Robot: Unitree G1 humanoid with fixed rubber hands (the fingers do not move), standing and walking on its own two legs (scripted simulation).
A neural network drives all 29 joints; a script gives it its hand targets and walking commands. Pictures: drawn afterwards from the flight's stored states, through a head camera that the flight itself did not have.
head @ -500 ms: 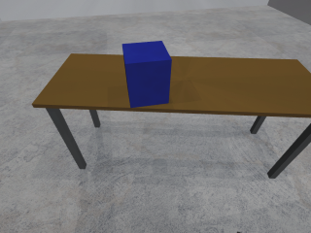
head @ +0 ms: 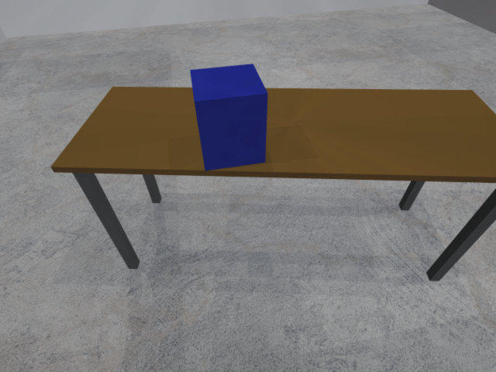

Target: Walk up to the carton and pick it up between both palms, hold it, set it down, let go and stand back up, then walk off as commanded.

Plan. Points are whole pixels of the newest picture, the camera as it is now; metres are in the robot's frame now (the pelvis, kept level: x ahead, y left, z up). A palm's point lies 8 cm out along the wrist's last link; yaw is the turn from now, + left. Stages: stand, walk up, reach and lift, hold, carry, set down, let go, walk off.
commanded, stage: walk up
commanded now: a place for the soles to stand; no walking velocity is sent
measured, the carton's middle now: (228, 117) +0.79 +0.04 +0.01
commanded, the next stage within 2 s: none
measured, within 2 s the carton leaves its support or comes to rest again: neither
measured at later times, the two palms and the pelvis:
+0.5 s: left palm out of the picture +0.13 +0.37 -0.11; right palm out of the picture +0.09 -0.24 -0.09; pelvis +0.08 +0.06 +0.01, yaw +0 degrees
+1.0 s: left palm (62, 333) +0.25 +0.35 -0.11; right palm (378, 324) +0.25 -0.24 -0.12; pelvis +0.19 +0.05 -0.01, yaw +1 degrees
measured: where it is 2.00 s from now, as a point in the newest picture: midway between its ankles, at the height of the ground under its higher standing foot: (232, 350)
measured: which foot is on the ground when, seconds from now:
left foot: down 0.00-0.00, up 0.02-0.22, down 0.24-0.66, up 0.68-0.98, down 1.00-1.00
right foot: down 0.00-0.24, up 0.26-0.64, down 0.66-1.00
